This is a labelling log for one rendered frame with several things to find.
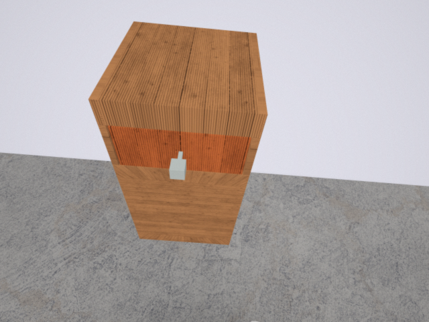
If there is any drawer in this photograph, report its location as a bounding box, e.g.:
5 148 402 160
108 125 251 174

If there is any handle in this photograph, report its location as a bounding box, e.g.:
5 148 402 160
169 152 186 180

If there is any cabinet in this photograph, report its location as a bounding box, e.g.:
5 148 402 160
88 21 267 245

